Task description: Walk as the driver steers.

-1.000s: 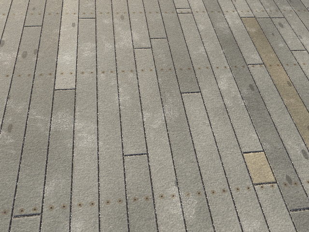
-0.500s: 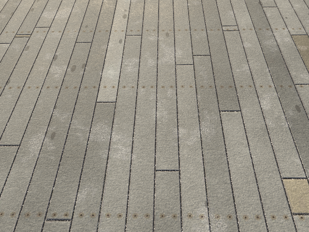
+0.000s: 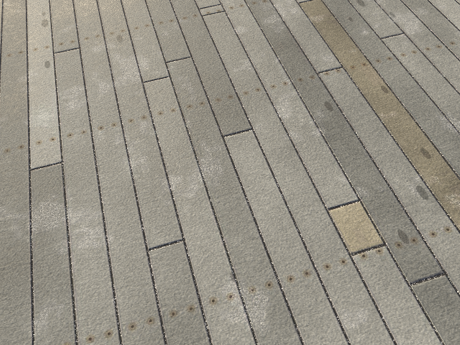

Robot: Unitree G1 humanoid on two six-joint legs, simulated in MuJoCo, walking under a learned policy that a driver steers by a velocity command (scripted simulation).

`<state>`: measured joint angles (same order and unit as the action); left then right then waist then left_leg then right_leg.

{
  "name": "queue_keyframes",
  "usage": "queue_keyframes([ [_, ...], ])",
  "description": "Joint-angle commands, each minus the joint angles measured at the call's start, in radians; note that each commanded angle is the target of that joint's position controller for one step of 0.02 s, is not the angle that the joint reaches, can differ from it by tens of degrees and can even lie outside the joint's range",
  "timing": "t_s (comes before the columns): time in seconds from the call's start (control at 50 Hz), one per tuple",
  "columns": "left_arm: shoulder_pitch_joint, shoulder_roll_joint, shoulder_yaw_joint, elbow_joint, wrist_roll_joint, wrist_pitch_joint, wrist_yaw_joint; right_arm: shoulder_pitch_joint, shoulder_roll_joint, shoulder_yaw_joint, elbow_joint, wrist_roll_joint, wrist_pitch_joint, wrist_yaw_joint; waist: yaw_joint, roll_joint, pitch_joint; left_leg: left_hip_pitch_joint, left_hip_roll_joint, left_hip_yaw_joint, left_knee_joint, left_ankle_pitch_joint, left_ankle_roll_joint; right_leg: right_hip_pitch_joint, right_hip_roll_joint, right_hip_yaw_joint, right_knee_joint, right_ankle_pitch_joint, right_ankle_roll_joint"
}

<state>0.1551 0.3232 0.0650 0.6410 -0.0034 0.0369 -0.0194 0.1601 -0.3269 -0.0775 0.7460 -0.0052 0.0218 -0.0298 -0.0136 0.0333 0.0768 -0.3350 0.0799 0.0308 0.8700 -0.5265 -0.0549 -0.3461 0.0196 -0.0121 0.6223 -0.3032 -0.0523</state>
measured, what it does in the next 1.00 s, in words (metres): walks ahead: left foot, then right foot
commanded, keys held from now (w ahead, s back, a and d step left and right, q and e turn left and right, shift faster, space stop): w+e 0.16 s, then w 0.04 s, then w+q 0.80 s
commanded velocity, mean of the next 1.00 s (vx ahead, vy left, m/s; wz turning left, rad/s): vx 0.39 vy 0.00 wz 0.12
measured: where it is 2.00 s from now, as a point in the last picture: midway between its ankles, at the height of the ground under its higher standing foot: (194, 208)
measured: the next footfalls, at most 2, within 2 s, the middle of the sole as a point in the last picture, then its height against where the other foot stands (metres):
left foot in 0.46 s outside the picture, level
right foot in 0.92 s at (280, 301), level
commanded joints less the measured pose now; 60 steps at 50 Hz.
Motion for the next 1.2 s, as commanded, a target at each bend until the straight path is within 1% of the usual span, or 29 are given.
queue_keyframes([
  [0.02, 0.125, 0.214, 0.06, -0.047, 0.004, -0.053, 0.005, -0.054, -0.114, -0.027, -0.116, 0.017, -0.028, 0.005, 0.062, -0.154, -0.194, -0.351, -0.041, -0.119, 0.335, -0.059, 0.018, 0.327, -0.329, 0.52, -0.328, 0.138, -0.269],
  [0.04, 0.091, 0.179, 0.052, -0.043, -0.015, -0.056, 0.011, -0.051, -0.123, -0.034, -0.101, 0.015, -0.031, 0.004, 0.046, -0.116, -0.144, -0.368, -0.013, -0.119, 0.27, 0.037, 0.029, 0.292, -0.279, 0.492, -0.364, -0.149, -0.21],
  [0.08, 0.053, 0.151, 0.033, -0.056, -0.013, -0.056, 0.026, -0.067, -0.128, -0.038, -0.102, 0.005, -0.041, 0.008, 0.032, -0.169, -0.082, -0.33, -0.02, -0.108, 0.189, 0.168, 0.024, 0.212, -0.226, 0.471, -0.421, -0.264, -0.18],
  [0.12, 0.066, 0.146, 0.032, -0.063, -0.002, -0.063, 0.038, -0.057, -0.103, -0.033, -0.097, 0.005, -0.064, 0.019, 0.028, -0.167, -0.089, -0.298, -0.038, -0.099, 0.103, 0.249, 0.016, 0.212, -0.201, 0.439, -0.44, -0.202, -0.179],
  [0.24, 0.124, 0.151, 0.034, -0.032, -0.008, -0.079, 0.039, -0.097, -0.051, -0.004, -0.089, 0.012, -0.101, 0.042, 0.069, -0.178, -0.081, -0.184, -0.051, -0.072, -0.221, 0.361, -0.008, 0.195, -0.187, 0.357, -0.42, -0.081, -0.167],
  [0.34, 0.171, 0.167, 0.031, 0.001, -0.007, -0.089, 0.017, -0.143, -0.07, 0.008, -0.117, 0.033, -0.115, 0.057, 0.107, -0.163, -0.028, -0.163, -0.036, -0.052, -0.291, 0.332, 0.047, 0.189, -0.243, 0.374, -0.42, -0.136, -0.176],
  [0.38, 0.177, 0.165, 0.029, 0.012, -0.007, -0.089, 0.012, -0.13, -0.075, 0.012, -0.121, 0.036, -0.122, 0.064, 0.098, -0.156, -0.018, -0.141, -0.039, -0.039, -0.316, 0.311, 0.082, 0.207, -0.256, 0.36, -0.408, -0.109, -0.171],
  [0.44, 0.159, 0.146, 0.021, 0.019, -0.005, -0.086, 0.012, 0.0, -0.086, 0.006, -0.083, 0.031, -0.123, 0.064, 0.018, -0.128, -0.059, 0.07, -0.079, -0.005, -0.388, 0.334, 0.126, 0.164, -0.215, 0.269, -0.297, 0.063, -0.125],
  [0.46, 0.141, 0.116, 0.009, 0.011, 0.003, -0.09, 0.016, 0.107, -0.122, -0.009, -0.06, 0.034, -0.124, 0.057, -0.034, -0.086, -0.114, 0.216, -0.047, -0.071, -0.404, 0.327, 0.158, 0.109, -0.165, 0.193, -0.141, 0.2, -0.086],
  [0.48, 0.13, 0.069, -0.008, -0.046, 0.012, -0.107, 0.019, 0.207, -0.235, -0.037, -0.051, 0.028, -0.125, 0.055, -0.047, 0.126, -0.195, 0.423, 0.126, -0.403, -0.487, 0.242, 0.275, -0.105, -0.025, 0.043, 0.19, 0.203, 0.001],
  [0.5, 0.109, 0.085, -0.006, -0.068, 0.014, -0.128, 0.026, 0.292, -0.244, -0.045, -0.034, 0.03, -0.121, 0.065, -0.081, 0.248, -0.208, 0.562, 0.245, -0.739, -0.619, 0.109, 0.376, -0.358, 0.044, 0.06, 0.433, -0.198, 0.053],
  [0.52, 0.077, 0.134, 0.006, -0.072, -0.016, -0.143, 0.018, 0.273, -0.176, -0.024, -0.036, 0.029, -0.123, 0.067, -0.072, 0.157, -0.134, 0.554, 0.256, -0.737, -0.635, 0.033, 0.367, -0.482, -0.001, 0.117, 0.528, -0.201, 0.041],
  [0.54, 0.05, 0.132, 0.006, -0.069, -0.024, -0.153, 0.011, 0.238, -0.144, -0.015, -0.052, 0.019, -0.12, 0.064, -0.064, 0.102, -0.083, 0.508, 0.22, -0.641, -0.634, 0.088, 0.348, -0.508, -0.037, 0.114, 0.546, -0.127, 0.031],
  [0.58, 0.013, 0.114, 0.005, -0.075, 0.008, -0.164, 0.002, 0.201, -0.112, -0.004, -0.073, 0.013, -0.107, 0.055, -0.041, 0.027, -0.049, 0.421, 0.156, -0.511, -0.647, 0.281, 0.322, -0.481, -0.078, 0.102, 0.458, -0.011, 0.036],
  [0.66, -0.016, 0.066, -0.004, -0.079, 0.02, -0.157, -0.004, 0.186, -0.123, -0.004, -0.074, 0.021, -0.093, 0.029, -0.013, 0.055, -0.05, 0.291, 0.083, -0.369, -0.673, 0.542, 0.309, -0.372, -0.058, 0.052, 0.27, 0.088, 0.098],
  [0.74, -0.166, 0.024, -0.023, -0.106, 0.009, -0.159, -0.008, 0.229, -0.146, -0.015, -0.047, 0.028, -0.08, 0.007, -0.057, 0.066, -0.03, 0.165, 0.025, -0.298, -0.652, 0.575, 0.26, -0.221, -0.004, 0.035, -0.01, 0.31, 0.122],
  [0.78, -0.211, 0.036, -0.018, -0.113, -0.001, -0.163, -0.013, 0.265, -0.148, -0.017, -0.031, 0.035, -0.074, 0.003, -0.07, 0.067, -0.032, 0.156, 0.041, -0.333, -0.641, 0.544, 0.248, -0.158, 0.014, 0.046, -0.075, 0.371, 0.117],
  [0.84, -0.201, 0.074, 0.0, -0.109, -0.008, -0.166, -0.012, 0.264, -0.148, -0.023, -0.023, 0.041, -0.068, -0.003, -0.04, 0.086, -0.033, 0.224, 0.082, -0.401, -0.588, 0.543, 0.217, -0.107, 0.003, 0.091, -0.134, 0.342, 0.085],
  [0.88, -0.115, 0.11, 0.021, -0.089, -0.008, -0.17, -0.004, 0.243, -0.144, -0.027, -0.028, 0.036, -0.061, -0.001, 0.012, 0.104, -0.072, 0.251, 0.078, -0.409, -0.49, 0.695, 0.193, 0.011, 0.005, 0.073, -0.158, 0.268, 0.045],
  [0.9, -0.006, 0.136, 0.038, -0.066, -0.004, -0.172, 0.004, 0.227, -0.123, -0.02, -0.038, 0.03, -0.059, 0.004, 0.072, 0.09, -0.152, 0.228, 0.024, -0.374, -0.346, 0.772, 0.164, 0.176, -0.012, 0.066, -0.185, 0.281, 0.013],
  [0.92, 0.155, 0.18, 0.051, -0.052, 0.012, -0.168, 0.014, 0.215, -0.072, 0.0, -0.07, 0.011, -0.057, 0.009, 0.141, 0.023, -0.319, 0.103, -0.034, -0.333, -0.087, 0.634, 0.136, 0.455, -0.156, 0.198, -0.14, 0.205, -0.052],
  [0.94, 0.231, 0.251, 0.065, -0.023, 0.024, -0.155, 0.012, 0.379, 0.044, 0.033, -0.088, 0.026, -0.067, 0.011, 0.069, -0.301, -0.475, -0.253, -0.186, -0.226, 0.265, -0.001, 0.072, 0.804, -0.416, 0.661, -0.2, 0.041, -0.213],
  [0.96, 0.227, 0.168, 0.05, -0.022, 0.006, -0.151, 0.005, 0.393, -0.052, 0.021, -0.072, 0.05, -0.07, 0.01, 0.075, -0.306, -0.442, -0.382, -0.118, -0.232, 0.418, -0.053, 0.062, 0.756, -0.451, 0.837, -0.295, -0.164, -0.225],
  [0.98, 0.167, 0.1, 0.033, -0.031, 0.003, -0.147, 0.011, 0.278, -0.123, 0.0, -0.077, 0.055, -0.067, 0.011, 0.097, -0.185, -0.275, -0.42, -0.071, -0.214, 0.448, 0.043, 0.058, 0.613, -0.4, 0.665, -0.321, -0.17, -0.181],
  [1.0, 0.119, 0.08, 0.026, -0.026, 0.007, -0.141, 0.012, 0.203, -0.129, -0.003, -0.092, 0.043, -0.064, 0.009, 0.086, -0.104, -0.178, -0.397, -0.032, -0.176, 0.422, 0.121, 0.053, 0.477, -0.355, 0.512, -0.33, -0.039, -0.153],
  [1.02, 0.092, 0.063, 0.021, -0.012, 0.012, -0.139, 0.01, 0.156, -0.117, -0.005, -0.107, 0.028, -0.064, 0.012, 0.069, -0.089, -0.114, -0.373, -0.006, -0.167, 0.38, 0.16, 0.051, 0.368, -0.315, 0.414, -0.354, 0.079, -0.143],
  [1.04, 0.074, 0.051, 0.016, -0.004, 0.02, -0.142, 0.012, 0.151, -0.101, -0.007, -0.114, 0.03, -0.059, 0.018, 0.043, -0.118, -0.088, -0.333, 0.02, -0.167, 0.35, 0.187, 0.053, 0.297, -0.284, 0.334, -0.383, 0.141, -0.134],
  [1.08, 0.062, 0.049, 0.02, 0.015, 0.013, -0.152, 0.012, 0.155, -0.056, 0.001, -0.12, 0.038, -0.046, 0.025, 0.024, -0.141, -0.068, -0.302, 0.037, -0.143, 0.304, 0.2, 0.051, 0.234, -0.268, 0.242, -0.434, 0.193, -0.145],
  [1.2, 0.06, 0.113, 0.04, 0.068, 0.004, -0.157, 0.012, 0.031, -0.016, 0.022, -0.164, 0.025, -0.05, 0.047, 0.039, -0.085, -0.028, -0.326, 0.05, -0.113, 0.02, 0.433, 0.04, 0.231, -0.262, 0.038, -0.492, 0.34, -0.153],
])
Velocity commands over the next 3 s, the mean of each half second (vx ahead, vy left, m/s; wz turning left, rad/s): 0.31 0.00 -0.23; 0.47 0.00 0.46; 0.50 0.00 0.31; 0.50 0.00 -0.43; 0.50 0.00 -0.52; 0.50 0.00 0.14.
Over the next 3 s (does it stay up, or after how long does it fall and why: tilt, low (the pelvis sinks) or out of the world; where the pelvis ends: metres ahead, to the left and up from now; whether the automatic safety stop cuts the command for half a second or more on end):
stays up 1.46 0.10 0.01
